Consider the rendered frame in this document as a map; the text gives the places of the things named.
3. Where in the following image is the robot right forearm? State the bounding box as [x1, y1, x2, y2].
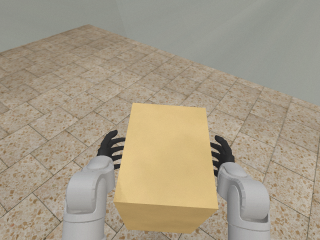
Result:
[216, 162, 271, 240]

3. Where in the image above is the right robot hand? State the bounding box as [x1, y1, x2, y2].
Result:
[210, 135, 235, 177]

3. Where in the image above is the carton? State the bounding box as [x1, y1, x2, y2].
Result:
[113, 102, 219, 234]

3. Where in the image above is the left robot hand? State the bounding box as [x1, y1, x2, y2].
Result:
[96, 130, 126, 170]

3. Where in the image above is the robot left forearm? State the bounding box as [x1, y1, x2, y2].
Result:
[61, 155, 116, 240]

